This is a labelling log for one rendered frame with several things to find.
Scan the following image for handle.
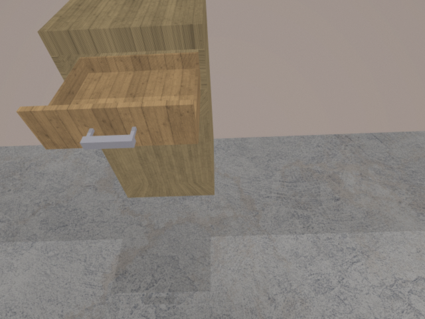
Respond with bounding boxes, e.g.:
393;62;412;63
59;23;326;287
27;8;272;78
80;127;137;150

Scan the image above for drawer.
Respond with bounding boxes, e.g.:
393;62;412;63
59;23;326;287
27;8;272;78
17;52;201;150

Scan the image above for cabinet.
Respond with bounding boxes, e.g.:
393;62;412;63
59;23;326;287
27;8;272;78
38;0;214;198

